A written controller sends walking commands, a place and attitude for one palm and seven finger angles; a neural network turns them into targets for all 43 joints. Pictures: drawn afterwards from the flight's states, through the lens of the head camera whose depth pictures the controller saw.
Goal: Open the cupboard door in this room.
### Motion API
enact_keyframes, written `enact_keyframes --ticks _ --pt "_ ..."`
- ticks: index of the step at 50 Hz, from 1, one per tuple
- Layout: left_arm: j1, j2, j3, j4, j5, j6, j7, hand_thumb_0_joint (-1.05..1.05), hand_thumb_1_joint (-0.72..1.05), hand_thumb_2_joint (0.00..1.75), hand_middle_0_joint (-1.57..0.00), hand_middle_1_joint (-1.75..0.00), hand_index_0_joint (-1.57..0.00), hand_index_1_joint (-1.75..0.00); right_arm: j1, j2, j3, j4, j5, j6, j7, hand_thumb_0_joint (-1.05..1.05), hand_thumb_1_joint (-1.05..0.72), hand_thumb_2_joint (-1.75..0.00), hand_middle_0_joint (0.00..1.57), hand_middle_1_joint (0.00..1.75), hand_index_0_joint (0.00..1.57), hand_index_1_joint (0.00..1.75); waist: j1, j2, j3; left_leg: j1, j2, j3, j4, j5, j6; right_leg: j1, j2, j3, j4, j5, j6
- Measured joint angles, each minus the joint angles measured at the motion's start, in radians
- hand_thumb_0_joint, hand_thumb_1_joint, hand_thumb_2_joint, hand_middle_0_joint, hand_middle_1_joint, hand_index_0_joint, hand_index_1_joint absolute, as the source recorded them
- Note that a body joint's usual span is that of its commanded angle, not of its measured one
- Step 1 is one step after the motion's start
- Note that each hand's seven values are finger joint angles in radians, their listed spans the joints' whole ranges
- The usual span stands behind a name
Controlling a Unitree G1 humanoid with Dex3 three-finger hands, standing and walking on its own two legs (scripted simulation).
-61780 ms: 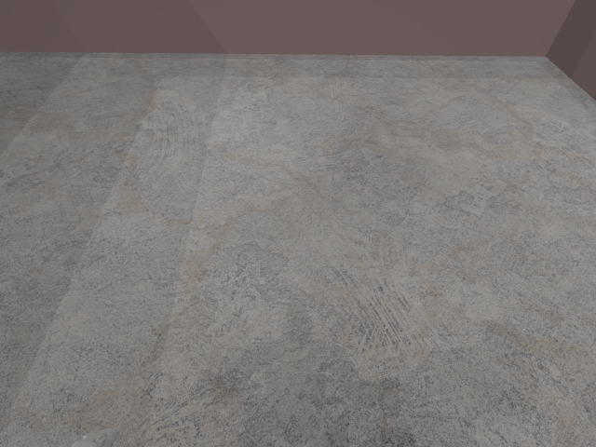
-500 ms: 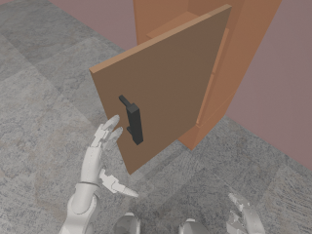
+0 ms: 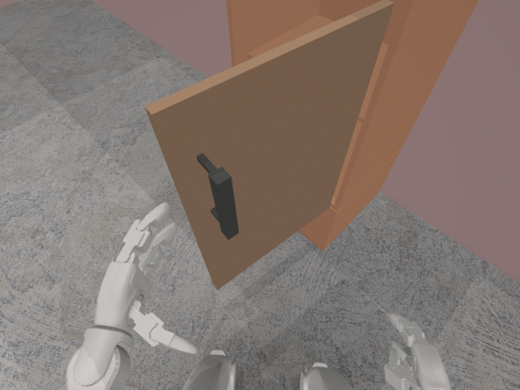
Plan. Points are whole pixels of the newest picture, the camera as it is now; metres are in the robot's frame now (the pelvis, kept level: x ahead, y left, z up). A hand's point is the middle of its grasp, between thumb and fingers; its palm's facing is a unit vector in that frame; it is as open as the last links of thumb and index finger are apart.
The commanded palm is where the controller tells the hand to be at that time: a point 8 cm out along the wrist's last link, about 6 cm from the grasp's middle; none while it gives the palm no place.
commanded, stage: draw the hand back to the body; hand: left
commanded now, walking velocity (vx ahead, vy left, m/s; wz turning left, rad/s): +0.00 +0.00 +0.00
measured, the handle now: (217, 198) +0.38 +0.09 +0.07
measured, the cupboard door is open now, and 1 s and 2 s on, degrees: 83 83 83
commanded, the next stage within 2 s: step back with the hand held close in 1.54 s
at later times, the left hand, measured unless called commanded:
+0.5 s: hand (98, 281) +0.23 +0.19 +0.14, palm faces -0.01 -0.99 -0.11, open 16.1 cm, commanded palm +0.20 +0.25 +0.15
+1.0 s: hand out of the picture +0.24 +0.26 +0.21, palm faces +0.34 -0.85 -0.40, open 11.0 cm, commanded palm +0.19 +0.31 +0.24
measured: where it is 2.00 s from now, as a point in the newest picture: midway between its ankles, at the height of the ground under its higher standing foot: outside the picture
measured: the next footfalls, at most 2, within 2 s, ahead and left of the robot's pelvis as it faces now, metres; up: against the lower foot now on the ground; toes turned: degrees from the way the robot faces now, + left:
none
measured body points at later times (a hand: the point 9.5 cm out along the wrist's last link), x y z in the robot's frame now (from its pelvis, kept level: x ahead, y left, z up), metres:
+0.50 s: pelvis +0.02 +0.01 +0.04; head +0.04 +0.00 +0.49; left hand +0.22 +0.24 +0.15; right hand +0.20 -0.22 -0.03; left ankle +0.03 +0.13 -0.65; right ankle +0.01 -0.10 -0.65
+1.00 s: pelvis +0.04 +0.03 +0.09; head +0.03 +0.01 +0.54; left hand +0.22 +0.30 +0.24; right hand +0.22 -0.20 +0.01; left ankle +0.03 +0.13 -0.65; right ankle +0.01 -0.10 -0.65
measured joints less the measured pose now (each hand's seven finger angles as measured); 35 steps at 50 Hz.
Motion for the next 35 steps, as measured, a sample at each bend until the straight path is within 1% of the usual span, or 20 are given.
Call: enact_keyframes --ticks 3,7,10,17,24,25,26,27,29,32,35 --pt "0.010 0.011 0.008 -0.039 0.001 0.030 0.003 -0.01 -0.50 0.30 -0.15 -0.30 -0.16 -0.30 0.005 0.006 0.002 -0.004 0.004 0.004 -0.004 0.01 -0.91 -0.90 0.20 0.30 0.20 0.30 -0.001 -0.001 0.005 0.016 0.002 0.003 -0.007 0.000 0.000 0.014 0.002 0.004 -0.008 0.002 0.001" --pt "0.058 0.027 0.026 -0.113 -0.010 0.072 0.016 -0.01 -0.50 0.30 -0.15 -0.30 -0.16 -0.30 0.022 0.015 0.010 -0.016 0.014 0.008 -0.011 0.01 -0.91 -0.90 0.20 0.30 0.20 0.30 -0.007 0.006 0.012 0.073 0.001 0.007 -0.053 0.012 0.002 0.071 0.004 0.006 -0.058 0.018 0.005" --pt "0.097 0.034 0.041 -0.151 -0.021 0.092 0.015 -0.01 -0.50 0.30 -0.15 -0.30 -0.16 -0.30 0.038 0.016 0.018 -0.025 0.018 0.006 -0.015 0.01 -0.91 -0.90 0.20 0.30 0.20 0.30 -0.009 0.011 0.010 0.118 0.000 0.008 -0.097 0.026 0.005 0.117 0.004 0.007 -0.104 0.034 0.008" --pt "0.149 0.057 0.081 -0.183 -0.055 0.126 -0.021 -0.01 -0.50 0.30 -0.15 -0.30 -0.16 -0.30 0.049 0.004 0.027 -0.030 0.024 -0.009 -0.025 0.01 -0.91 -0.90 0.20 0.30 0.20 0.30 -0.005 0.014 0.011 0.197 -0.002 0.009 -0.161 0.044 0.009 0.202 0.006 0.007 -0.179 0.058 0.014" --pt "0.182 0.082 0.130 -0.237 -0.091 0.161 -0.061 -0.01 -0.47 0.31 -0.15 -0.30 -0.16 -0.30 0.044 -0.005 0.026 -0.025 0.034 -0.033 -0.035 0.01 -0.91 -0.90 0.20 0.30 0.20 0.30 0.006 0.015 0.016 0.269 -0.004 0.005 -0.206 0.053 0.013 0.281 0.007 0.003 -0.237 0.073 0.019" --pt "0.185 0.094 0.129 -0.253 -0.057 0.178 -0.034 -0.01 -0.45 0.32 -0.15 -0.30 -0.16 -0.30 0.044 -0.003 0.026 -0.022 0.032 -0.034 -0.041 0.01 -0.91 -0.90 0.20 0.30 0.20 0.30 0.015 0.011 0.016 0.283 -0.004 0.010 -0.218 0.056 0.013 0.293 0.007 0.007 -0.247 0.077 0.020" --pt "0.192 0.108 0.123 -0.272 -0.018 0.200 0.009 -0.01 -0.43 0.32 -0.16 -0.30 -0.16 -0.30 0.041 0.000 0.026 -0.016 0.027 -0.032 -0.048 0.01 -0.91 -0.90 0.20 0.30 0.20 0.30 0.022 0.007 0.017 0.303 -0.003 0.016 -0.235 0.061 0.013 0.309 0.008 0.013 -0.262 0.083 0.021" --pt "0.200 0.117 0.117 -0.290 0.016 0.224 0.055 -0.01 -0.41 0.33 -0.16 -0.30 -0.16 -0.30 0.037 0.003 0.028 -0.010 0.024 -0.029 -0.054 0.01 -0.91 -0.90 0.20 0.30 0.20 0.30 0.025 0.007 0.020 0.325 -0.003 0.020 -0.257 0.068 0.012 0.329 0.008 0.017 -0.283 0.092 0.022" --pt "0.220 0.122 0.108 -0.316 0.070 0.266 0.138 -0.01 -0.37 0.35 -0.16 -0.30 -0.16 -0.30 0.028 0.009 0.031 0.000 0.020 -0.021 -0.063 0.01 -0.91 -0.90 0.20 0.30 0.20 0.30 0.027 0.008 0.030 0.373 -0.004 0.028 -0.303 0.085 0.016 0.374 0.009 0.023 -0.331 0.112 0.026" --pt "0.242 0.123 0.101 -0.333 0.120 0.312 0.219 -0.01 -0.28 0.39 -0.16 -0.30 -0.17 -0.30 0.021 0.015 0.039 0.011 0.013 -0.012 -0.074 0.01 -0.91 -0.90 0.20 0.30 0.20 0.30 0.029 0.011 0.048 0.442 -0.008 0.037 -0.373 0.111 0.022 0.440 0.008 0.032 -0.401 0.141 0.030" --pt "0.246 0.129 0.109 -0.331 0.144 0.339 0.263 -0.01 -0.19 0.43 -0.17 -0.30 -0.17 -0.30 0.016 0.018 0.047 0.029 0.008 -0.009 -0.081 0.01 -0.91 -0.90 0.20 0.30 0.20 0.30 0.034 0.011 0.067 0.509 -0.012 0.045 -0.438 0.135 0.026 0.505 0.006 0.039 -0.466 0.168 0.034"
